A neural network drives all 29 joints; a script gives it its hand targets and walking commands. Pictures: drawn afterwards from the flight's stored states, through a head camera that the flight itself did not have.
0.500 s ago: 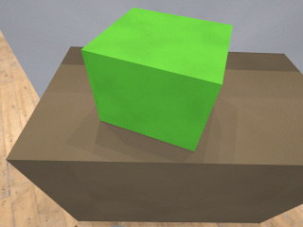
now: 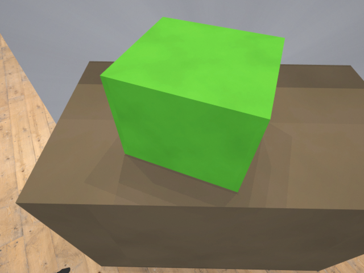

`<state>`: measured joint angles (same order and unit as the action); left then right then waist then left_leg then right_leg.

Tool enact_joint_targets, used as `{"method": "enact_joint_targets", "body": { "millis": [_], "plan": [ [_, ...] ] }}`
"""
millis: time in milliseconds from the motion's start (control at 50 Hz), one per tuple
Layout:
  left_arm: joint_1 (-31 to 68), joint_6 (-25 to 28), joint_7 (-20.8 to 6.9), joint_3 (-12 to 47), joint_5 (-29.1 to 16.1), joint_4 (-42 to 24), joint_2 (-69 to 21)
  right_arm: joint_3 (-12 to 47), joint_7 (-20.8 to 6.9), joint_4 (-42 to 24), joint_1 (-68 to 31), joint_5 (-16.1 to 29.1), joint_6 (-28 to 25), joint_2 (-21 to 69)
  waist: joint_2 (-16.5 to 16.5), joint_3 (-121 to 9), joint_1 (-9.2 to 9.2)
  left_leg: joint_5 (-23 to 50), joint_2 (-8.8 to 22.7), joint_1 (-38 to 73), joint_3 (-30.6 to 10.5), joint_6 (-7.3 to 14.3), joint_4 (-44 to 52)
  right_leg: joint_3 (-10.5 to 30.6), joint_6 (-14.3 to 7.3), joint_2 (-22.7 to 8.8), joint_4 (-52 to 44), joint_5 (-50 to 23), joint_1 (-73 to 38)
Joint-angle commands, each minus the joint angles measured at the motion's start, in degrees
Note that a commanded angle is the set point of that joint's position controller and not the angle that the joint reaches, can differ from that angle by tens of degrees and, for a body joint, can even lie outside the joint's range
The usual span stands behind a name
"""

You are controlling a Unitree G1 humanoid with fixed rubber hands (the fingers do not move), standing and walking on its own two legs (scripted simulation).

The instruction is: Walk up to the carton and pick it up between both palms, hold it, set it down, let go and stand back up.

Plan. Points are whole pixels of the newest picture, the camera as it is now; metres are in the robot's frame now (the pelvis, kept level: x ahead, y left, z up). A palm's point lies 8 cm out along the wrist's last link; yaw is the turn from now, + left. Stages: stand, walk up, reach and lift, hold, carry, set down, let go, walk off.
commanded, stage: walk up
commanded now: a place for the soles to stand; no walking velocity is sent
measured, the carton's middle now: (198, 100) +0.50 -0.02 +0.10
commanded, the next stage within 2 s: stand in 0.74 s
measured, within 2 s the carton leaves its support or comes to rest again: neither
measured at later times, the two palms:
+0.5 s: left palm out of the picture +0.08 +0.30 -0.12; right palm out of the picture +0.12 -0.28 -0.11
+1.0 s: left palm out of the picture +0.10 +0.29 -0.12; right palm out of the picture +0.10 -0.30 -0.12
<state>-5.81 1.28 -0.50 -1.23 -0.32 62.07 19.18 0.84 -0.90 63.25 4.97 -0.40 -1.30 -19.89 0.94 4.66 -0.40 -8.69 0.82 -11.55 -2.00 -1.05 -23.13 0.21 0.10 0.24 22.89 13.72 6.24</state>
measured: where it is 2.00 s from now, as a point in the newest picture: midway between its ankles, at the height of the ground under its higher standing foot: outside the picture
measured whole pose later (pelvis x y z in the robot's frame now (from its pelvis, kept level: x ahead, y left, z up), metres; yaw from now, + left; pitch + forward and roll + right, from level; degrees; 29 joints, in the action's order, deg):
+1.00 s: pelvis +0.03 +0.00 +0.00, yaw +0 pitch -2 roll +0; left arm -7.3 0.5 -0.5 -1.7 0.3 61.5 19.2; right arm 0.5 -0.1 61.8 7.1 -0.5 -0.9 -20.5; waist 0.2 2.8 -0.9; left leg -10.9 0.8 -10.1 -2.2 -1.2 -22.9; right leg -0.1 -0.1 0.3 21.1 15.1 3.9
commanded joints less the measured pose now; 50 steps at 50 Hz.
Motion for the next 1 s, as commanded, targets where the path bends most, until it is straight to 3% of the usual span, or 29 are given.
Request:
{"method": "enact_joint_targets", "body": {
  "millis": [0,40,60,100,120,140,180,200,220,280,300,360,420,460,500,520,560,580,600,640,720,740,760,800,880,920,940,960,980],
  "plan": [
    [2.01,0.84,0.57,-2.10,-0.25,-2.63,12.86,-2.55,0.64,-3.00,-2.80,-0.05,-1.01,-12.84,0.84,-6.70,-0.62,4.88,6.69,5.67,-6.42,3.06,4.62,4.14,-2.05,-6.36,-4.80,-5.25,3.52],
    [1.26,1.01,0.79,-2.08,0.00,-2.43,12.33,-2.73,0.60,-3.80,-4.24,-0.40,-0.84,-12.60,-1.74,-9.62,0.52,8.76,6.67,6.33,-6.69,3.91,3.42,3.55,-1.44,-5.91,-4.62,-10.37,0.56],
    [2.37,1.01,0.74,-1.63,-0.12,-1.90,12.23,-2.48,0.88,-3.96,-3.08,0.23,-0.85,-12.47,-2.43,-8.68,-0.18,8.61,5.97,6.69,-6.37,3.27,3.34,4.61,-1.74,-6.05,-4.28,-11.05,1.44],
    [2.33,0.44,0.89,-2.55,-0.10,-2.56,11.98,-2.94,0.94,-3.99,-4.25,0.07,-0.72,-13.26,2.44,-6.39,1.25,6.18,6.39,2.39,-6.72,3.04,4.78,4.38,-1.25,-6.88,-5.15,-9.46,-1.83],
    [1.18,0.45,0.84,-3.07,-0.14,-2.56,13.04,-2.70,1.01,-4.43,-4.84,0.07,-0.65,-12.11,1.28,-5.22,1.30,6.22,5.84,1.20,-6.66,2.92,5.54,5.25,-1.65,-7.06,-4.42,-9.36,-0.50],
    [1.19,0.58,0.56,-2.37,-0.34,-2.41,12.75,-2.22,0.95,-4.11,-4.82,0.56,-0.83,-10.71,-2.47,-8.97,1.31,8.32,6.20,4.55,-6.50,3.59,3.97,5.25,-1.48,-7.13,-4.98,-10.72,-1.65],
    [2.84,0.55,0.71,-2.61,0.14,-1.91,12.86,-2.57,0.98,-4.46,-4.74,0.35,-0.85,-11.65,0.68,-7.92,0.66,9.60,5.10,5.71,-5.70,2.60,3.25,4.50,-1.00,-7.22,-6.05,-10.43,-0.21],
    [1.35,0.65,0.70,-2.61,0.03,-2.03,13.42,-2.74,0.95,-4.41,-5.47,0.06,-0.66,-12.48,-2.16,-6.48,0.63,10.05,4.94,6.39,-4.76,2.80,2.44,4.52,-0.91,-6.80,-5.69,-11.73,1.84],
    [1.80,0.91,0.79,-2.19,0.30,-1.77,12.50,-2.36,0.92,-4.63,-4.10,0.08,-0.55,-11.61,-0.10,-8.49,0.49,11.07,6.04,6.33,-6.40,3.24,4.00,5.10,-1.43,-7.56,-5.82,-13.36,-0.40],
    [2.78,0.76,0.69,-2.69,0.13,-3.18,12.49,-3.11,1.19,-4.52,-4.48,0.12,-0.14,-12.53,2.73,-8.15,-0.40,8.71,5.74,6.66,-5.32,2.63,3.16,4.12,-1.82,-6.32,-5.05,-7.33,1.52],
    [1.42,0.56,0.85,-1.82,0.25,-2.37,11.77,-2.60,1.11,-4.91,-5.55,0.03,-0.15,-12.16,1.88,-7.14,0.60,7.33,6.67,5.67,-6.58,2.86,3.79,4.65,-1.30,-6.50,-5.82,-9.42,1.76],
    [1.77,0.46,0.76,-2.81,0.32,-2.46,13.45,-3.46,1.11,-5.13,-4.21,0.11,-0.06,-12.57,1.43,-8.39,0.10,4.90,6.18,5.51,-5.99,2.46,5.10,4.33,-1.71,-6.58,-6.21,-4.94,0.15],
    [0.59,0.64,0.83,-1.97,0.06,-1.87,13.21,-2.76,1.04,-4.33,-6.17,0.54,-0.30,-11.49,-2.59,-5.19,0.73,6.94,5.27,6.05,-6.61,2.51,4.34,6.25,-1.63,-7.07,-7.18,-10.66,2.73],
    [2.39,0.83,0.84,-2.18,0.36,-2.01,12.33,-2.68,1.19,-4.28,-3.48,0.04,-0.51,-13.07,-0.58,-5.53,-0.40,2.16,5.71,4.22,-7.10,3.73,5.16,4.86,-1.72,-6.55,-8.00,-3.36,1.15],
    [0.91,0.58,0.58,-2.88,0.47,-2.53,12.58,-2.97,1.32,-4.55,-4.85,-0.68,-0.91,-13.14,2.49,-7.73,0.34,0.75,6.20,3.27,-7.35,4.27,5.66,4.32,-1.64,-6.14,-6.80,-2.65,-0.54],
    [1.37,0.80,0.57,-2.91,0.60,-3.33,12.44,-2.97,1.13,-4.92,-4.51,-0.39,-0.95,-11.44,-2.38,-6.28,0.01,2.16,5.13,3.91,-5.67,4.16,5.07,5.39,-2.29,-6.85,-7.50,-3.10,1.26],
    [1.96,1.02,0.33,-2.83,0.76,-3.54,12.66,-2.90,1.08,-4.63,-3.28,-0.30,-0.94,-12.15,-0.67,-6.59,-0.70,4.43,5.43,3.93,-6.18,3.85,4.84,4.88,-2.69,-6.37,-6.16,-5.18,0.89],
    [0.32,1.01,0.33,-2.49,0.64,-3.53,13.01,-2.53,1.16,-4.45,-4.34,-0.20,-1.27,-12.03,-3.00,-7.34,0.09,2.56,4.56,6.04,-4.83,3.79,3.50,6.59,-2.51,-6.74,-7.23,-6.07,2.79],
    [2.24,1.06,0.48,-2.51,0.64,-3.99,12.09,-2.93,1.05,-5.03,-3.13,-0.65,-1.08,-12.20,1.07,-3.19,-0.81,2.20,4.78,2.85,-5.85,3.75,5.52,4.81,-2.14,-5.83,-6.16,-4.30,2.44],
    [0.82,0.65,0.36,-2.54,0.48,-3.68,12.13,-3.06,1.26,-5.05,-3.75,-0.41,-0.97,-12.33,1.65,-5.40,0.37,3.96,5.89,4.49,-7.03,3.71,5.25,5.05,-2.16,-6.39,-7.15,-4.43,2.82],
    [1.07,0.67,0.39,-2.49,0.89,-3.96,12.16,-3.05,1.18,-4.98,-2.90,-0.39,-0.94,-12.87,-1.72,-5.92,0.41,3.73,5.56,4.97,-6.01,3.85,5.14,4.79,-1.91,-6.56,-6.54,-4.35,1.24],
    [-0.55,0.62,0.35,-2.87,0.68,-3.41,12.29,-2.93,1.25,-4.99,-2.73,-0.41,-0.86,-13.70,0.65,-6.52,0.76,3.81,5.81,3.44,-6.32,3.61,4.91,5.31,-1.89,-6.68,-7.19,-5.75,-1.00],
    [-1.46,0.53,0.35,-2.59,0.75,-3.10,12.83,-3.30,1.34,-5.04,-3.34,-0.84,-0.90,-13.96,-0.13,-5.58,0.37,3.86,4.89,4.42,-4.24,3.41,3.86,5.01,-1.39,-6.56,-6.83,-6.75,0.93],
    [1.40,0.76,0.43,-2.61,0.62,-4.33,12.16,-2.83,1.25,-4.84,-0.99,-0.01,-1.09,-12.68,-2.73,-5.10,-0.80,5.05,5.59,3.47,-6.36,3.54,4.45,4.72,-2.74,-6.56,-6.14,-5.26,1.55],
    [0.87,0.63,0.53,-2.79,0.38,-4.11,12.08,-3.08,1.38,-5.64,-1.79,-0.32,-0.88,-13.09,2.09,-7.31,-0.34,10.25,5.65,4.07,-5.47,3.37,2.29,3.49,-1.65,-5.92,-5.85,-9.02,0.51],
    [-0.45,0.50,0.63,-2.68,0.32,-4.36,12.45,-2.44,1.50,-5.52,-2.00,0.25,-0.93,-11.95,-0.62,-6.90,0.61,9.49,5.58,5.14,-5.93,3.16,3.48,5.15,-1.37,-6.35,-6.63,-10.84,-0.93],
    [1.70,0.48,0.77,-2.66,0.61,-4.02,12.82,-2.61,1.52,-5.56,-0.72,0.02,-0.94,-12.67,-1.23,-6.46,-1.00,10.43,5.35,3.91,-6.12,3.41,3.63,4.52,-1.90,-6.27,-5.44,-10.38,-0.08],
    [1.18,0.48,0.76,-3.09,0.84,-4.82,13.31,-3.07,1.50,-5.39,-1.39,-0.14,-0.79,-13.81,-0.70,-3.50,0.67,9.66,5.20,2.00,-5.47,2.98,3.71,4.72,-1.68,-6.04,-5.74,-9.85,-0.79],
    [0.32,0.34,0.84,-3.30,0.46,-5.15,13.53,-3.06,1.62,-5.61,-0.75,-0.18,-0.94,-13.31,-1.23,-6.65,-0.02,9.08,5.64,4.40,-4.82,3.40,2.99,4.12,-1.97,-6.79,-4.65,-12.07,-0.30]
  ]
}}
